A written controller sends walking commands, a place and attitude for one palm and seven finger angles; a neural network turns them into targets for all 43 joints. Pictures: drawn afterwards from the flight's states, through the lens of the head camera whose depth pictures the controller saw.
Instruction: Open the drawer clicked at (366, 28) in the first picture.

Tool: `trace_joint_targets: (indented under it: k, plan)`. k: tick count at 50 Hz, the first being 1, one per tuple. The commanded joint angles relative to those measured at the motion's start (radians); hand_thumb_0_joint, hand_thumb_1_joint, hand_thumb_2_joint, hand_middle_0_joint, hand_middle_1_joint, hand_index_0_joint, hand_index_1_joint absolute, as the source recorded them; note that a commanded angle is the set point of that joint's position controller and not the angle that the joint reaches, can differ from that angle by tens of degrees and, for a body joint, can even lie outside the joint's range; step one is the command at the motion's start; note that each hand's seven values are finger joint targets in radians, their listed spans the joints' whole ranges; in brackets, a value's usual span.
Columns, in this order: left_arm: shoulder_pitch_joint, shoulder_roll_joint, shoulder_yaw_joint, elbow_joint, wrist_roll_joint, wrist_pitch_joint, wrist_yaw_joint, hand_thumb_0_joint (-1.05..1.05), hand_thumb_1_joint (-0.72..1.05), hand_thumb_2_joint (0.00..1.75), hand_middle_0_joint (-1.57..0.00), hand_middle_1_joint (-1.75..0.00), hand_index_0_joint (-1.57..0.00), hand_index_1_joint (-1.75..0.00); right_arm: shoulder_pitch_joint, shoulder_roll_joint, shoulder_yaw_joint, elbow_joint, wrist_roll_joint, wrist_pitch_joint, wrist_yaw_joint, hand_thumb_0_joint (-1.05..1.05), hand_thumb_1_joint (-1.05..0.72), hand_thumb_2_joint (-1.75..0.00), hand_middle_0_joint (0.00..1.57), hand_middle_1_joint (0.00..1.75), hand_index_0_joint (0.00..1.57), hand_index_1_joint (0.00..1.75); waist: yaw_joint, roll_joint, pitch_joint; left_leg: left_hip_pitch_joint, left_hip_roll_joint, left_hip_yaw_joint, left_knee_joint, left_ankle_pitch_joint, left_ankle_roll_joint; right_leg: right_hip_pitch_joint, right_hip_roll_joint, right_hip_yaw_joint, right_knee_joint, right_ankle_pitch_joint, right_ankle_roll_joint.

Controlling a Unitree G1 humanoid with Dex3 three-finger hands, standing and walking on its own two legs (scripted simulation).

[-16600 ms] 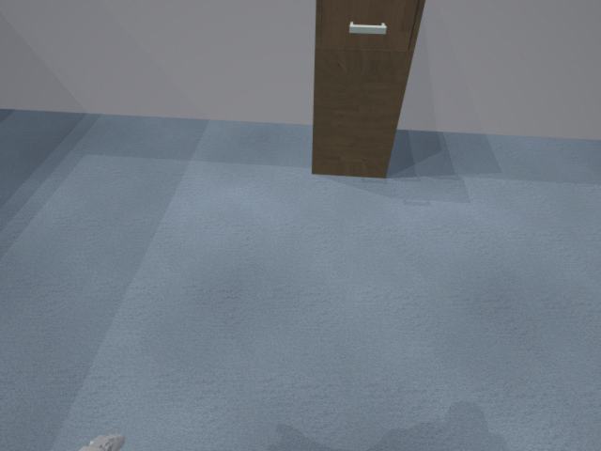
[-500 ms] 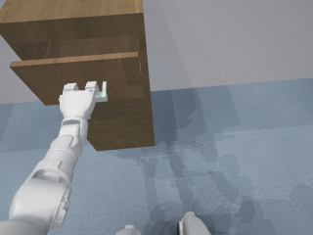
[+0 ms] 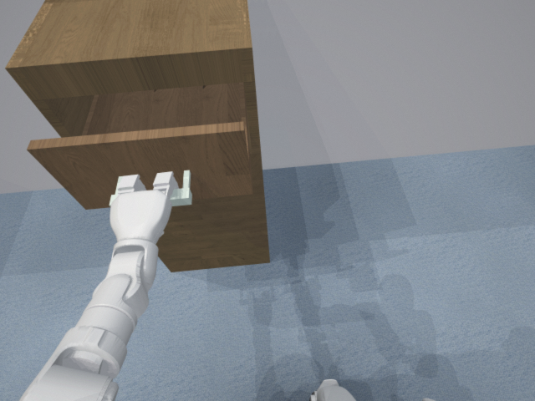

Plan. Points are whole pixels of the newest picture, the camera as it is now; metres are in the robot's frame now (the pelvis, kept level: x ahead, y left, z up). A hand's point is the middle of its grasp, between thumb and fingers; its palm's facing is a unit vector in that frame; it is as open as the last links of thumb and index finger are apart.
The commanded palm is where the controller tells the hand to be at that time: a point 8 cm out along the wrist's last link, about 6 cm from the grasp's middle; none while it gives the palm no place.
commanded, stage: pull the drawer open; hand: left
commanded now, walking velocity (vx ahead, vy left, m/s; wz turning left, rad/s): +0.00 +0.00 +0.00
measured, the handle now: (153, 189) +0.46 +0.21 +0.01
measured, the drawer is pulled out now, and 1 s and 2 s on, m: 0.11 0.24 0.30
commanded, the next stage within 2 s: open the thumb to release the handle in 1.50 s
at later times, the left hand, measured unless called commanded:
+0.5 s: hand (152, 243) +0.36 +0.20 -0.01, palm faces -0.03 -0.02 -1.00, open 5.7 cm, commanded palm +0.32 +0.20 +0.03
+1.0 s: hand (147, 303) +0.27 +0.18 -0.01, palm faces +0.01 -0.08 -1.00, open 5.8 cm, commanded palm +0.21 +0.19 +0.03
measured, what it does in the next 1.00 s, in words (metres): stands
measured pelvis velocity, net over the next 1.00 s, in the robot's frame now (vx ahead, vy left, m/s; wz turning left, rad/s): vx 0.02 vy -0.01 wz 0.01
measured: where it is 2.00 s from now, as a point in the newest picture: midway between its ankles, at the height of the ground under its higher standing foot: outside the picture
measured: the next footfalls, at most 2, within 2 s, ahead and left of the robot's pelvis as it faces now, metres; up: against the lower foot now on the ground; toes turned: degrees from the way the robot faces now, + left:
none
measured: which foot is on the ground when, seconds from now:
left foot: down 0.00-1.00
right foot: down 0.00-1.00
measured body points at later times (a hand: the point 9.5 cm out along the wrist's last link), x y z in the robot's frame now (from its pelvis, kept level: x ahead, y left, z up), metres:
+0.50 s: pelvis +0.01 -0.01 +0.00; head +0.07 -0.03 +0.45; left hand +0.36 +0.19 +0.04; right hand +0.20 -0.24 -0.12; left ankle -0.04 +0.10 -0.70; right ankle +0.04 -0.13 -0.70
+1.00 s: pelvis +0.02 -0.01 +0.01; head +0.07 -0.04 +0.45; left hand +0.26 +0.19 +0.04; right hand +0.17 -0.27 -0.12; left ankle -0.04 +0.10 -0.70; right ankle +0.04 -0.13 -0.70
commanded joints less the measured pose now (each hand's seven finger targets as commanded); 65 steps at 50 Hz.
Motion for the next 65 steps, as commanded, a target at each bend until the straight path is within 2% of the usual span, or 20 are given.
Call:
trace_joint_targets:
  k: [1,5,7,8,10,12,17,22,24,26,28,30,32,38,40,42,47,58,63,65]
  plan:
    - [0.067,0.074,0.015,-0.272,-0.019,0.042,0.035,0.0,0.9,0.9,-0.4,-1.35,-0.4,-1.35,-0.036,-0.131,-0.036,-0.131,0.002,-0.026,-0.008,0.0,-0.9,-0.9,0.2,0.3,0.2,0.3,0.062,-0.092,-0.333,0.162,-0.015,-0.038,-0.101,0.53,-0.008,0.384,0.041,-0.068,-0.052,0.344,-0.057]
    - [0.171,0.04,-0.02,-0.445,-0.013,0.103,0.03,0.0,0.9,0.9,-0.4,-1.35,-0.4,-1.35,-0.087,-0.126,-0.031,-0.159,0.002,-0.011,0.0,0.0,-0.9,-0.9,0.2,0.3,0.2,0.3,0.067,-0.053,-0.343,0.24,-0.006,-0.05,-0.096,0.654,-0.017,0.397,0.039,-0.077,-0.047,0.402,-0.059]
    - [-0.13,0.1,-0.012,-0.359,0.021,0.115,0.04,0.0,0.9,0.9,-0.4,-1.35,-0.4,-1.35,-0.077,-0.135,-0.021,-0.11,-0.004,-0.001,-0.025,0.0,-0.9,-0.9,0.2,0.3,0.2,0.3,-0.001,-0.081,-0.264,0.22,-0.009,-0.054,-0.089,0.564,-0.018,0.327,0.04,-0.08,-0.054,0.368,-0.052]
    - [-0.152,0.117,-0.002,-0.29,0.043,0.119,0.045,0.0,0.9,0.9,-0.4,-1.35,-0.4,-1.35,-0.078,-0.129,-0.019,-0.092,-0.011,0.0,-0.036,0.0,-0.9,-0.9,0.2,0.3,0.2,0.3,0.007,-0.082,-0.241,0.202,-0.018,-0.048,-0.089,0.522,-0.017,0.323,0.038,-0.081,-0.056,0.343,-0.054]
    - [-0.166,0.133,0.007,-0.316,0.044,0.125,0.044,0.0,0.9,0.9,-0.4,-1.35,-0.4,-1.35,-0.083,-0.123,-0.02,-0.1,-0.012,0.004,-0.042,0.0,-0.9,-0.9,0.2,0.3,0.2,0.3,0.032,-0.032,-0.321,0.246,-0.025,-0.045,-0.09,0.576,-0.022,0.365,0.037,-0.074,-0.051,0.379,-0.061]
    - [-0.169,0.077,-0.04,-0.286,0.042,0.13,0.033,0.0,0.9,0.9,-0.4,-1.35,-0.4,-1.35,-0.083,-0.109,-0.019,-0.094,-0.013,0.01,-0.042,0.0,-0.9,-0.9,0.2,0.3,0.2,0.3,0.025,-0.014,-0.317,0.268,-0.026,-0.046,-0.082,0.624,-0.03,0.359,0.033,-0.081,-0.049,0.41,-0.059]
    - [-0.192,0.086,-0.029,-0.202,0.024,0.098,-0.004,0.0,0.9,0.9,-0.4,-1.35,-0.4,-1.35,-0.104,-0.102,-0.012,-0.098,-0.015,0.018,-0.059,0.0,-0.9,-0.9,0.2,0.3,0.2,0.3,0.027,-0.112,-0.291,0.205,-0.043,-0.042,-0.087,0.526,-0.017,0.398,0.028,-0.075,-0.055,0.413,-0.053]
    - [-0.237,0.108,-0.008,-0.173,0.038,0.029,-0.006,0.0,0.9,0.9,-0.4,-1.35,-0.4,-1.35,-0.099,-0.094,-0.011,-0.103,-0.02,0.005,-0.063,0.0,-0.9,-0.9,0.2,0.3,0.2,0.3,0.033,-0.103,-0.299,0.163,-0.052,-0.038,-0.08,0.44,-0.012,0.391,0.022,-0.063,-0.047,0.368,-0.055]
    - [-0.158,0.073,-0.021,-0.188,0.034,0.009,-0.003,0.0,0.9,0.9,-0.4,-1.35,-0.4,-1.35,-0.1,-0.09,-0.015,-0.122,-0.02,-0.003,-0.054,0.0,-0.9,-0.9,0.2,0.3,0.2,0.3,0.051,-0.089,-0.312,0.162,-0.053,-0.036,-0.085,0.433,-0.011,0.4,0.025,-0.061,-0.048,0.363,-0.059]
    - [-0.069,0.106,0.018,-0.207,0.034,0.001,0.0,0.0,0.9,0.9,-0.4,-1.35,-0.4,-1.35,-0.109,-0.095,-0.015,-0.138,-0.018,-0.004,-0.049,0.0,-0.9,-0.9,0.2,0.3,0.2,0.3,0.075,-0.087,-0.335,0.143,-0.055,-0.032,-0.085,0.427,-0.011,0.431,0.026,-0.051,-0.042,0.373,-0.061]
    - [-0.01,0.041,-0.024,-0.265,0.022,-0.007,0.005,0.0,0.9,0.9,-0.4,-1.35,-0.4,-1.35,-0.111,-0.09,-0.02,-0.154,-0.015,-0.015,-0.038,0.0,-0.9,-0.9,0.2,0.3,0.2,0.3,0.07,-0.093,-0.329,0.148,-0.051,-0.028,-0.09,0.417,-0.009,0.428,0.027,-0.054,-0.051,0.365,-0.06]
    - [0.114,0.083,0.028,-0.298,0.013,-0.003,0.009,0.0,0.9,0.9,-0.4,-1.35,-0.4,-1.35,-0.118,-0.099,-0.02,-0.167,-0.013,-0.017,-0.033,0.0,-0.9,-0.9,0.2,0.3,0.2,0.3,0.093,-0.115,-0.338,0.129,-0.049,-0.032,-0.096,0.433,-0.01,0.46,0.031,-0.051,-0.045,0.376,-0.064]
    - [0.196,0.041,-0.006,-0.4,0.002,0.002,0.013,0.0,0.9,0.9,-0.4,-1.35,-0.4,-1.35,-0.13,-0.097,-0.024,-0.182,-0.008,-0.024,-0.023,0.0,-0.9,-0.9,0.2,0.3,0.2,0.3,0.09,-0.103,-0.322,0.136,-0.045,-0.025,-0.103,0.415,-0.011,0.455,0.03,-0.047,-0.053,0.359,-0.062]
    - [0.454,0.057,0.016,-0.591,-0.007,0.048,0.039,0.0,0.9,0.9,-0.4,-1.35,-0.4,-1.35,-0.167,-0.106,-0.023,-0.199,-0.008,-0.034,-0.011,0.0,-0.9,-0.9,0.2,0.3,0.2,0.3,0.102,-0.088,-0.277,0.146,-0.037,-0.02,-0.123,0.396,-0.015,0.456,0.034,-0.044,-0.06,0.317,-0.065]
    - [0.468,0.039,-0.004,-0.626,-0.008,0.065,0.045,0.0,0.9,0.9,-0.4,-1.35,-0.4,-1.35,-0.184,-0.109,-0.022,-0.199,-0.007,-0.036,-0.009,0.0,-0.9,-0.9,0.2,0.3,0.2,0.3,0.089,-0.095,-0.24,0.156,-0.032,-0.024,-0.127,0.384,-0.014,0.432,0.034,-0.048,-0.069,0.294,-0.066]
    - [0.499,0.073,0.029,-0.651,0.0,0.074,0.058,0.0,0.9,0.9,-0.4,-1.35,-0.4,-1.35,-0.19,-0.11,-0.022,-0.192,-0.011,-0.038,-0.012,0.0,-0.9,-0.9,0.2,0.3,0.2,0.3,0.096,-0.09,-0.246,0.161,-0.033,-0.025,-0.126,0.369,-0.015,0.432,0.037,-0.044,-0.061,0.284,-0.066]
    - [0.652,0.042,0.0,-0.736,-0.001,0.085,0.062,0.0,0.9,0.9,-0.4,-1.35,-0.4,-1.35,-0.221,-0.098,-0.011,-0.209,-0.014,-0.041,-0.003,0.0,-0.9,-0.9,0.2,0.3,0.2,0.3,0.106,-0.096,-0.218,0.187,-0.031,-0.036,-0.116,0.412,-0.017,0.422,0.037,-0.052,-0.049,0.307,-0.065]
    - [0.921,0.014,-0.031,-0.893,0.026,0.023,0.066,0.0,0.9,0.9,-0.4,-1.35,-0.4,-1.35,-0.279,-0.062,0.016,-0.257,-0.029,-0.046,0.031,0.0,-0.9,-0.9,0.2,0.3,0.2,0.3,0.129,-0.073,-0.165,0.2,-0.035,-0.046,-0.057,0.458,-0.021,0.38,0.042,-0.036,-0.002,0.348,-0.064]
    - [1.009,0.043,0.002,-0.958,0.04,-0.012,0.082,0.0,0.9,0.9,-0.4,-1.35,-0.4,-1.35,-0.29,-0.052,0.024,-0.272,-0.04,-0.048,0.042,0.0,-0.9,-0.9,0.2,0.3,0.2,0.3,0.138,-0.083,-0.16,0.176,-0.04,-0.051,-0.027,0.427,-0.02,0.357,0.046,-0.013,0.02,0.349,-0.066]
    - [1.143,0.045,0.018,-0.947,0.025,-0.025,0.079,0.0,0.9,0.9,-0.4,-1.35,-0.4,-1.35,-0.293,-0.048,0.032,-0.282,-0.033,-0.054,0.049,0.0,-0.9,-0.9,0.2,0.3,0.2,0.3,0.161,-0.058,-0.158,0.164,-0.044,-0.048,-0.024,0.445,-0.026,0.377,0.048,-0.007,0.029,0.378,-0.071]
